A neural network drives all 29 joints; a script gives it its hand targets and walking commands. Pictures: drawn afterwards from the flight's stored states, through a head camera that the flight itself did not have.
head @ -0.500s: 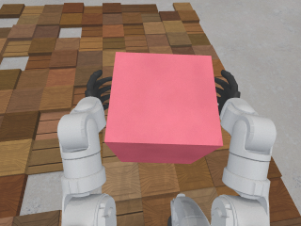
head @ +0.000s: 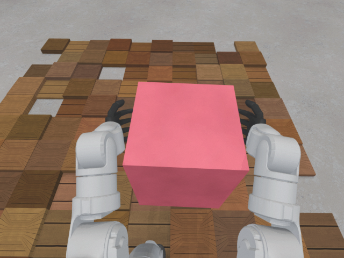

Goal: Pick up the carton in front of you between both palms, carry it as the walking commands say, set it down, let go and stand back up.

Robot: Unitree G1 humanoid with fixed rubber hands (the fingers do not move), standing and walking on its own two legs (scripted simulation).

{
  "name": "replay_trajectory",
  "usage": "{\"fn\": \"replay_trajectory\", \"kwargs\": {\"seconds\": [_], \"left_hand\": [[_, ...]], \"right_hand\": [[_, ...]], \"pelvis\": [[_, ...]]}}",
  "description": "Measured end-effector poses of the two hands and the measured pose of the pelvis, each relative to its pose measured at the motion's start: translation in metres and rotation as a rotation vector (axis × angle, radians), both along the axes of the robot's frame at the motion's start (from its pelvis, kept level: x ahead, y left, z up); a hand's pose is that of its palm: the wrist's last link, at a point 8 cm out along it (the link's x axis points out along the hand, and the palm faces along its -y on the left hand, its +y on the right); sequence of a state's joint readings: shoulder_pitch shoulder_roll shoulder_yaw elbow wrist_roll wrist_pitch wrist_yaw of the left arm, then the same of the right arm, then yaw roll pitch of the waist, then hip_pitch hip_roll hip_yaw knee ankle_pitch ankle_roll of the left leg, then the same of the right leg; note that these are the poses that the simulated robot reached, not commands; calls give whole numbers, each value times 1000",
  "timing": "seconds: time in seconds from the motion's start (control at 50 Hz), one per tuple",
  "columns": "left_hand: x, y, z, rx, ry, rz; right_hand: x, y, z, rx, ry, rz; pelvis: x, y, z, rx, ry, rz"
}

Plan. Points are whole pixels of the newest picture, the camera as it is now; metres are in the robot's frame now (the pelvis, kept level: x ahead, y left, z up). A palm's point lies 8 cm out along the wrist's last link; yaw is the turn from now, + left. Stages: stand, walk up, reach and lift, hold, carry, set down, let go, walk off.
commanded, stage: carry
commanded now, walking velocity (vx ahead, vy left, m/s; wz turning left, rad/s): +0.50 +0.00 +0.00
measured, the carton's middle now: (182, 150) +0.35 +0.03 +0.04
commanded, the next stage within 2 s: none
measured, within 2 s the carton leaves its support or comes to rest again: neither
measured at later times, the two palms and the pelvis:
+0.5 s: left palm (150, 32) +0.69 +0.15 +0.16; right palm (249, 35) +0.70 -0.15 +0.16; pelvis +0.34 +0.00 +0.00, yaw -1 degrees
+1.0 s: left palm (159, 18) +1.03 +0.17 +0.05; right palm (226, 24) +1.01 -0.13 +0.05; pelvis +0.68 +0.04 -0.03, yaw +0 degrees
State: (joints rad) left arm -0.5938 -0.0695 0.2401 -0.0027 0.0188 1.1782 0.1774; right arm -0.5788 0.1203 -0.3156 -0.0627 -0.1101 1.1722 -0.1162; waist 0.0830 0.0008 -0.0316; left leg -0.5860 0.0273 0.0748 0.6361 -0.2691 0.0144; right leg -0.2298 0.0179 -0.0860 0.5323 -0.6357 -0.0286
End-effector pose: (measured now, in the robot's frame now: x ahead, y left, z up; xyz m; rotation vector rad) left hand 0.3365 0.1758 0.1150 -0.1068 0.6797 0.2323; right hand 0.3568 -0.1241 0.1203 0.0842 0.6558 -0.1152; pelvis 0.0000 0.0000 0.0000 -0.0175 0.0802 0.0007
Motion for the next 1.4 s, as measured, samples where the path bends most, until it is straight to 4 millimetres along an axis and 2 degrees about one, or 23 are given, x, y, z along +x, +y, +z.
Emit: {"fn": "replay_trajectory", "kwargs": {"seconds": [0.08,0.16,0.22,0.32,0.4,0.46,0.58,0.66,0.74,0.8,0.86,0.92,1.0,1.08,1.18,1.22,1.3,1.4], "left_hand": [[63,-11,-9,-6,-27,-101],[114,-24,-12,-3,4,-145],[153,-29,-7,-4,2,-156],[225,-30,12,-13,-72,-142],[285,-31,29,-5,-128,-111],[329,-29,40,34,-146,-82],[399,-13,41,37,-44,-13],[446,0,34,33,-1,24],[502,9,20,31,18,26],[551,14,6,26,6,6],[609,17,-12,22,-24,-31],[656,11,-37,22,-2,-72],[695,-4,-66,2,75,-105],[730,-16,-77,-26,77,-118],[781,-20,-65,0,-28,-99],[799,-18,-58,28,-55,-94],[818,-5,-45,23,-45,-55],[840,16,-24,10,-78,-20]], "right_hand": [[34,-11,-10,-27,-23,-77],[70,-23,-16,-30,10,-123],[106,-28,-10,-24,7,-137],[185,-30,16,-28,-66,-122],[255,-31,34,-24,-123,-88],[311,-30,38,-2,-143,-48],[401,-13,37,18,-44,7],[457,1,29,34,-4,30],[510,10,13,33,14,23],[554,15,0,24,1,11],[600,17,-14,-8,-30,-9],[636,11,-40,-34,-7,-32],[657,-5,-72,-12,74,-101],[687,-16,-80,14,77,-149],[750,-20,-70,37,-28,-122],[774,-18,-64,35,-54,-95],[806,-6,-47,13,-45,-45],[837,16,-21,5,-78,-13]], "pelvis": [[57,18,-13,11,-44,2],[107,27,-7,14,-33,-6],[142,30,-1,9,-19,-11],[207,25,4,5,2,-7],[269,12,3,26,0,-10],[318,5,-3,0,-18,-17],[393,-5,15,17,9,-5],[444,-4,20,19,23,-5],[505,4,15,-1,12,-2],[558,13,2,-23,-4,1],[612,23,-21,-9,-19,6],[643,30,-33,27,4,11],[679,39,-29,31,7,-2],[717,39,-23,21,6,-15],[772,31,-31,26,0,-17],[787,30,-30,-2,2,-18],[814,27,-19,7,10,3],[844,30,-15,9,14,12]]}}
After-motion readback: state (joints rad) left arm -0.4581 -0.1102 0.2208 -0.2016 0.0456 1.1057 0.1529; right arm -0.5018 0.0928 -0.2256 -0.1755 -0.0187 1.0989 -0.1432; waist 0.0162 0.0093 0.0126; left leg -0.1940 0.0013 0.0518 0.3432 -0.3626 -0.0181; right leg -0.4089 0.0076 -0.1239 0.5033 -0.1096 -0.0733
